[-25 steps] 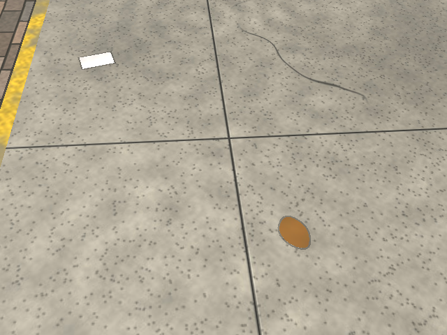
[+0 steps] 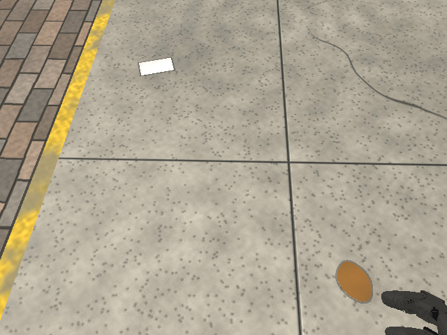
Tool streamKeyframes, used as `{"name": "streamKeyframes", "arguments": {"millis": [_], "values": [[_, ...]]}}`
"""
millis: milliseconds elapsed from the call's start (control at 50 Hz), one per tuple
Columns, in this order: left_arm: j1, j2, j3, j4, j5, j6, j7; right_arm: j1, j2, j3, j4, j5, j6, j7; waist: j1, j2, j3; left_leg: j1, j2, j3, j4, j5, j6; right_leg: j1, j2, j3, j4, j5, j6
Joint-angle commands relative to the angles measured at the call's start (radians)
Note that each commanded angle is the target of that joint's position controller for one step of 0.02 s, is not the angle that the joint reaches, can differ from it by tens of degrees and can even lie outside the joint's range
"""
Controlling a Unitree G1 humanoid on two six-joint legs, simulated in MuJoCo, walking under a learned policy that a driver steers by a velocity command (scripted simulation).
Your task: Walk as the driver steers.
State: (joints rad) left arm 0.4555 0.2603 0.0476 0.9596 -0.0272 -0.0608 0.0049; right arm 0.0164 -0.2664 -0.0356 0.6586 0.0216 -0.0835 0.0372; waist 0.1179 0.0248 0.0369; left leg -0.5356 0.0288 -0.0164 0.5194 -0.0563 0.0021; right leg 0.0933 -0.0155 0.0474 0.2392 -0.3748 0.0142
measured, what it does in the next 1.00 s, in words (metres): walks ahead, turning right: left foot, then right foot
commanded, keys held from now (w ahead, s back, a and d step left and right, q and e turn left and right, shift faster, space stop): w+e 0.76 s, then w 0.02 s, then w+q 0.22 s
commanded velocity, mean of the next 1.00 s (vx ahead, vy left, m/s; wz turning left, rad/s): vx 0.49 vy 0.00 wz -0.41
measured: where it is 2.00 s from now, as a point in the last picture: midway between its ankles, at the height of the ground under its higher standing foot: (333, 221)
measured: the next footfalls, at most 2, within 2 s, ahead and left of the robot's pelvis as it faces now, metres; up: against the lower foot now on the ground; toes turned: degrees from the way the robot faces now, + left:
left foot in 0.04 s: +0.19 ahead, +0.13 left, +0.00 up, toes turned -1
right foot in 0.56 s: +0.43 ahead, -0.17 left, +0.00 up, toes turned -22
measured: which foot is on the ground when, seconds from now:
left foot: up 0.00-0.02, down 0.04-0.56, up 0.58-1.00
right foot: down 0.00-0.04, up 0.06-0.54, down 0.56-1.00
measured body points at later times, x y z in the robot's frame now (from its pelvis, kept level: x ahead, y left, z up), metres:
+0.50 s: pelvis +0.26 -0.01 +0.00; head +0.29 -0.04 +0.44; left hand +0.53 +0.16 -0.09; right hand +0.21 -0.30 -0.14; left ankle +0.15 +0.13 -0.73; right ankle +0.39 -0.17 -0.71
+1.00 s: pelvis +0.54 -0.13 +0.00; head +0.56 -0.15 +0.45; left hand +0.72 +0.11 -0.10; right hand +0.63 -0.43 -0.09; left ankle +0.76 -0.09 -0.70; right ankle +0.39 -0.16 -0.73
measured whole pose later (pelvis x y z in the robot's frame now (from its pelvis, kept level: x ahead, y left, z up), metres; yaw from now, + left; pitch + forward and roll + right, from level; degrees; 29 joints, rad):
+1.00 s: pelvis +0.54 -0.13 +0.00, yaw -26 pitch +2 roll -1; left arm 0.32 0.29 0.06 0.77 -0.01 -0.06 0.00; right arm 0.07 -0.28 -0.03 0.72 0.01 -0.10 0.04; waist 0.07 0.05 0.02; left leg -0.59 0.05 -0.01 0.53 0.06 0.01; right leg 0.02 0.09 0.07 0.30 -0.34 -0.07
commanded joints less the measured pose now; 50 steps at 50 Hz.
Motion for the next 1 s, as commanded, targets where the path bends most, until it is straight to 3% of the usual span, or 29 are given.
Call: {"name": "streamKeyframes", "arguments": {"millis": [20,40,60,80,100,140,180,240,300,360,460,500,520,540,560,580,600,620,640,660,680,700,740,780,840,920,1000], "values": [[-0.072,0.198,0.040,-0.069,0.003,-0.005,0.006,0.189,-0.175,-0.073,-0.015,0.000,-0.017,-0.016,-0.208,-0.131,-0.096,0.419,-0.036,0.026,-0.039,-0.016,0.057,-0.193,-0.166,0.091,0.222,0.707,-0.122],[-0.084,0.146,0.020,-0.098,0.025,-0.007,0.004,0.371,-0.233,-0.092,0.014,-0.016,-0.012,-0.030,-0.288,-0.062,-0.250,0.718,0.117,-0.118,0.002,-0.067,0.112,-0.373,-0.109,0.061,0.505,0.512,-0.085],[0.054,0.003,-0.017,-0.122,0.013,-0.019,0.006,0.435,-0.316,-0.106,0.035,-0.035,-0.002,-0.028,-0.222,0.260,-0.430,0.990,0.393,-0.579,-0.120,-0.322,0.245,-0.683,0.047,0.001,0.863,-0.100,-0.028],[0.033,0.107,0.007,-0.105,-0.016,-0.029,0.004,0.419,-0.217,-0.081,0.034,-0.033,-0.002,-0.025,-0.237,0.241,-0.400,0.907,0.390,-0.717,-0.237,-0.466,0.251,-0.764,0.015,0.101,1.007,-0.188,-0.032],[-0.055,0.169,0.028,-0.132,-0.034,-0.029,0.003,0.340,-0.160,-0.062,0.032,-0.024,-0.005,-0.026,-0.226,0.181,-0.225,0.780,0.359,-0.549,-0.248,-0.455,0.210,-0.834,-0.032,0.083,1.048,-0.111,-0.043],[-0.128,0.145,0.031,-0.142,-0.010,-0.023,0.007,0.230,-0.107,-0.048,0.039,-0.028,-0.012,-0.023,-0.174,0.092,-0.088,0.549,0.279,-0.317,-0.292,-0.234,0.177,-0.781,-0.100,0.057,0.984,0.024,-0.047],[-0.106,0.102,0.032,-0.138,-0.010,0.004,0.004,0.175,-0.079,-0.045,0.052,-0.037,-0.026,-0.021,-0.124,0.101,-0.047,0.431,0.240,-0.182,-0.353,-0.125,0.169,-0.696,-0.130,0.059,0.940,0.082,-0.045],[-0.151,0.071,0.030,-0.174,-0.002,0.033,0.001,0.159,-0.099,-0.056,0.078,-0.031,-0.043,-0.025,-0.101,0.056,0.005,0.380,0.251,-0.074,-0.409,-0.028,0.190,-0.739,-0.141,0.063,0.880,0.144,-0.029],[-0.218,0.070,0.026,-0.208,0.004,0.032,-0.012,0.170,-0.127,-0.066,0.099,-0.035,-0.041,-0.034,-0.108,0.028,0.029,0.398,0.236,0.035,-0.427,0.032,0.188,-0.774,-0.136,0.058,0.719,0.300,-0.018],[-0.328,0.059,0.014,-0.245,0.007,0.022,-0.037,0.197,-0.159,-0.075,0.114,-0.028,-0.032,-0.043,-0.147,0.003,0.054,0.413,0.224,0.134,-0.433,0.066,0.171,-0.738,-0.118,-0.010,0.547,0.419,-0.023],[-0.455,0.079,0.013,-0.322,0.006,0.023,-0.063,0.274,-0.202,-0.091,0.151,-0.001,0.002,-0.046,-0.181,-0.003,0.079,0.594,0.265,0.196,-0.356,0.176,0.142,-0.767,-0.086,-0.074,0.406,0.336,-0.072],[-0.424,0.110,0.029,-0.338,0.006,0.028,-0.066,0.269,-0.232,-0.098,0.149,0.006,0.019,-0.049,-0.144,0.032,0.025,0.642,0.267,0.225,-0.226,0.504,0.120,-0.671,-0.023,-0.133,0.399,0.230,-0.109],[-0.343,0.140,0.047,-0.326,0.004,0.031,-0.064,0.261,-0.243,-0.100,0.145,0.009,0.029,-0.051,-0.093,0.049,-0.034,0.640,0.256,0.241,-0.090,0.662,0.107,-0.557,0.022,-0.163,0.398,0.183,-0.134],[-0.187,0.187,0.077,-0.288,-0.001,0.034,-0.056,0.246,-0.237,-0.095,0.139,0.013,0.037,-0.053,-0.004,0.040,-0.115,0.569,0.222,0.270,0.118,0.702,0.077,-0.338,0.074,-0.177,0.345,0.217,-0.169],[-0.011,0.273,0.116,-0.244,-0.004,0.046,-0.036,0.264,-0.200,-0.078,0.123,-0.008,0.033,-0.059,0.065,-0.039,-0.213,0.333,0.183,0.272,0.423,0.444,0.026,-0.020,0.009,-0.022,0.328,0.226,-0.221],[-0.051,0.384,0.128,-0.254,-0.012,0.041,-0.028,0.353,-0.043,-0.030,0.063,-0.046,0.007,-0.047,-0.074,-0.307,-0.285,-0.121,-0.028,0.184,0.779,-0.499,-0.043,0.275,-0.249,0.567,0.219,0.026,-0.407],[-0.027,0.309,0.103,-0.295,0.001,0.021,-0.035,0.257,-0.119,-0.035,0.052,-0.006,-0.035,-0.035,-0.001,-0.177,-0.416,-0.224,-0.053,-0.064,0.887,-0.556,-0.027,0.328,-0.323,0.816,0.057,-0.108,-0.446],[-0.059,0.247,0.085,-0.282,0.010,0.005,-0.039,0.156,-0.171,-0.048,0.021,0.031,-0.054,-0.028,0.014,-0.124,-0.270,-0.309,-0.005,-0.072,0.869,-0.454,-0.002,0.243,-0.301,0.677,0.028,-0.035,-0.388],[-0.114,0.219,0.077,-0.286,0.007,-0.004,-0.039,0.145,-0.159,-0.043,0.021,0.020,-0.066,-0.033,-0.029,-0.062,-0.180,-0.280,0.041,-0.069,0.783,-0.365,0.014,0.100,-0.258,0.550,0.036,0.063,-0.353],[-0.187,0.184,0.066,-0.299,0.009,-0.006,-0.036,0.151,-0.161,-0.047,0.035,-0.009,-0.067,-0.041,-0.074,-0.032,-0.125,-0.207,0.074,-0.071,0.692,-0.310,0.009,-0.042,-0.217,0.449,0.036,0.182,-0.325],[-0.231,0.157,0.055,-0.319,0.023,-0.007,-0.031,0.172,-0.170,-0.054,0.043,-0.021,-0.058,-0.042,-0.111,-0.050,-0.107,-0.131,0.095,-0.081,0.644,-0.272,0.005,-0.135,-0.188,0.386,0.017,0.276,-0.315],[-0.247,0.154,0.054,-0.329,0.028,-0.007,-0.027,0.184,-0.168,-0.056,0.043,-0.026,-0.045,-0.040,-0.127,-0.058,-0.099,-0.091,0.096,-0.078,0.610,-0.254,-0.006,-0.188,-0.175,0.362,-0.003,0.329,-0.318],[-0.233,0.170,0.058,-0.324,0.019,-0.012,-0.017,0.180,-0.139,-0.051,0.037,-0.036,-0.025,-0.039,-0.136,-0.047,-0.079,-0.069,0.089,-0.054,0.524,-0.218,-0.037,-0.263,-0.155,0.296,-0.022,0.436,-0.326],[-0.207,0.190,0.063,-0.311,0.016,-0.011,-0.003,0.119,-0.112,-0.040,0.017,-0.038,-0.016,-0.039,-0.121,-0.049,-0.047,-0.082,0.074,-0.037,0.390,-0.101,-0.066,-0.302,-0.126,0.230,-0.034,0.462,-0.308],[-0.174,0.169,0.053,-0.287,0.017,-0.011,0.005,0.040,-0.073,-0.019,0.014,-0.029,-0.022,-0.022,-0.070,-0.092,-0.029,-0.003,0.051,-0.004,0.147,0.159,-0.067,-0.329,-0.074,0.116,-0.038,0.401,-0.246],[-0.097,0.184,0.051,-0.239,0.017,-0.015,-0.002,-0.056,-0.094,-0.017,-0.012,-0.007,-0.029,-0.004,-0.018,-0.096,0.014,-0.038,0.042,-0.002,0.038,0.220,-0.022,-0.216,-0.145,0.137,-0.036,0.331,-0.235],[-0.075,0.201,0.058,-0.204,0.020,-0.001,0.004,-0.065,-0.113,-0.020,-0.036,-0.003,-0.033,0.019,-0.033,-0.097,0.030,-0.123,0.025,0.002,0.002,0.040,0.052,-0.021,-0.221,0.123,0.040,0.517,-0.206]]}}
